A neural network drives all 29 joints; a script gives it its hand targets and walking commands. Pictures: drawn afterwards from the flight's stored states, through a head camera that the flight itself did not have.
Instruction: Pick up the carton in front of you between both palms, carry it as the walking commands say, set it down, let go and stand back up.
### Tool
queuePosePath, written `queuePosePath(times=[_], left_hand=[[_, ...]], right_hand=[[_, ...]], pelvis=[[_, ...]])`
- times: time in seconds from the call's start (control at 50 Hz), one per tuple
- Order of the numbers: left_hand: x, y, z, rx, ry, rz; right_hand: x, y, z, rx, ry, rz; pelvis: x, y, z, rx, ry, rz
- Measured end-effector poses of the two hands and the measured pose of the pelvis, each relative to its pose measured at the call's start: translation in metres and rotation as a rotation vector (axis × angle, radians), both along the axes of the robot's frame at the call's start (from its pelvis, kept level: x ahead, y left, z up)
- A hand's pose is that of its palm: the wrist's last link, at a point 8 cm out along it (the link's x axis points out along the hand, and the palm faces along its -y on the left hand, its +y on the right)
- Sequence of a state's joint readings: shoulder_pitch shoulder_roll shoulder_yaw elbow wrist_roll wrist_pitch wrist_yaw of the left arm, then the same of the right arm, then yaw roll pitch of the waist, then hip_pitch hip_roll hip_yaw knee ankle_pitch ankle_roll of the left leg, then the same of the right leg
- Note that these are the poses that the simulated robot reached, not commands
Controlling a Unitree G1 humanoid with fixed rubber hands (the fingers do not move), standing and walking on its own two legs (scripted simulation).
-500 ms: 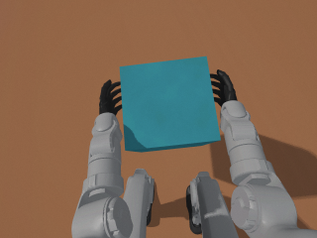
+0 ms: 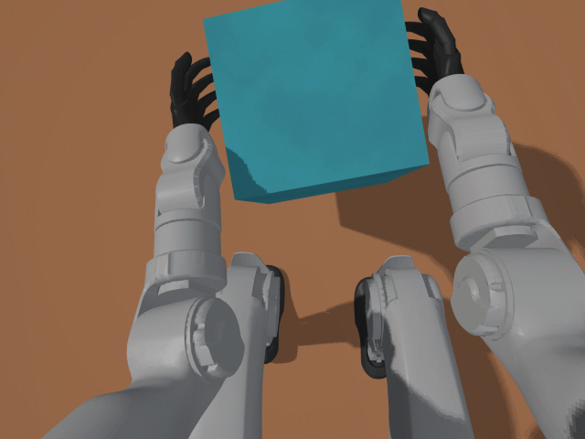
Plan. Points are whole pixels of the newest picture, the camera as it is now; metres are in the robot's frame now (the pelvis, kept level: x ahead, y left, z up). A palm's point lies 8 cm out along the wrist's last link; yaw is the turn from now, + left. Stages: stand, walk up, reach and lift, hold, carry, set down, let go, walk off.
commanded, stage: set down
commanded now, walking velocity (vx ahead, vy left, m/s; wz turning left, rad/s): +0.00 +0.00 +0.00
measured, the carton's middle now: (315, 119) +0.50 +0.01 -0.20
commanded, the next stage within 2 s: none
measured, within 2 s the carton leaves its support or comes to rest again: rests again in 1.22 s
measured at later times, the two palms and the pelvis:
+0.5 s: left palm (210, 121) +0.51 +0.16 -0.21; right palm (410, 92) +0.55 -0.14 -0.23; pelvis +0.01 -0.01 -0.07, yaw +2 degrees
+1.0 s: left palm (206, 125) +0.51 +0.17 -0.23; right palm (404, 98) +0.54 -0.13 -0.25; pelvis +0.00 -0.01 -0.08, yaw +2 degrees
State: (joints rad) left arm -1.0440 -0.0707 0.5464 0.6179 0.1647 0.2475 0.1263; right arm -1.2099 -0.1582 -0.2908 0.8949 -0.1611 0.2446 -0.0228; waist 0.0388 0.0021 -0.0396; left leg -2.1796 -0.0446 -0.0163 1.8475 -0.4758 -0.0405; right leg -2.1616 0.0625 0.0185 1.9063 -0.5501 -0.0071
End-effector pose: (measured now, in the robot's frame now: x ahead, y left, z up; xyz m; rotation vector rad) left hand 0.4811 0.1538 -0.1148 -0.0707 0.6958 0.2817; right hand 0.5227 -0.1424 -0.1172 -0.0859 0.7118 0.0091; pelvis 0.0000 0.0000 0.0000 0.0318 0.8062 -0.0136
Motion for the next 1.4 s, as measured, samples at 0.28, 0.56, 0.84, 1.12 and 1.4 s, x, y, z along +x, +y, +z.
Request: queuePosePath(times=[0.28, 0.56, 0.84, 1.12, 1.4], left_hand=[[0.025, 0.002, -0.076, 0.029, 0.032, 0.004], [0.027, 0.006, -0.094, 0.028, 0.049, 0.009], [0.026, 0.015, -0.106, 0.026, 0.073, -0.031], [0.029, 0.023, -0.114, 0.034, 0.078, -0.042], [0.027, 0.031, -0.123, 0.030, 0.085, -0.061]], right_hand=[[0.022, 0.002, -0.091, -0.014, 0.027, 0.050], [0.023, 0.006, -0.117, -0.004, 0.045, 0.065], [0.021, 0.011, -0.128, -0.011, 0.063, 0.082], [0.022, 0.015, -0.130, 0.030, 0.061, 0.113], [0.023, 0.017, -0.137, 0.058, 0.036, 0.143]], pelvis=[[-0.001, -0.004, -0.053, 0.016, -0.033, -0.002], [0.005, -0.010, -0.074, 0.034, -0.050, -0.008], [-0.002, -0.010, -0.080, 0.029, -0.094, 0.000], [-0.002, -0.004, -0.083, 0.023, -0.118, 0.009], [-0.002, -0.004, -0.088, 0.025, -0.161, 0.012]])
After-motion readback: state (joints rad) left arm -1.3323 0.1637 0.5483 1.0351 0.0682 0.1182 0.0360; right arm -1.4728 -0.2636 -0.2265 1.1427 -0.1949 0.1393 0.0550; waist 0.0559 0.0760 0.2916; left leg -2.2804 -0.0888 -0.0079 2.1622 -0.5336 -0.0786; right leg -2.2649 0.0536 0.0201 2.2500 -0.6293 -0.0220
